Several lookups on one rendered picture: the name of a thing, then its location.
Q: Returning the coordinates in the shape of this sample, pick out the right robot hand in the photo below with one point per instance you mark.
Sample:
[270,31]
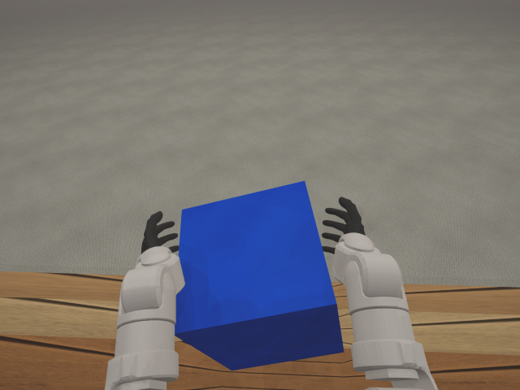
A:
[351,217]

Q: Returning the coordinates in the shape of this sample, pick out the left robot hand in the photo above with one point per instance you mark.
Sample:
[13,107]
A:
[152,230]

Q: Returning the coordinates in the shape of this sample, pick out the carton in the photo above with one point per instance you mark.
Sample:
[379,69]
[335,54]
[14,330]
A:
[257,288]

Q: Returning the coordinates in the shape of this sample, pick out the robot left forearm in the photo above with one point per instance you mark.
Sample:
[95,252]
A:
[145,356]

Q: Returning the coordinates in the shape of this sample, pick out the robot right forearm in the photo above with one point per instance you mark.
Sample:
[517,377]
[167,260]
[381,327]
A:
[384,345]

